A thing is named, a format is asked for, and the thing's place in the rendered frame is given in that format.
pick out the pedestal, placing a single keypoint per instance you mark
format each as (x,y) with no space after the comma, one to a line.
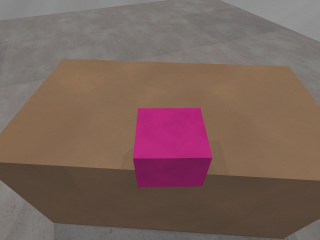
(69,150)

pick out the carton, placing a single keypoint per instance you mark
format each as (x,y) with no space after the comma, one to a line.
(171,148)

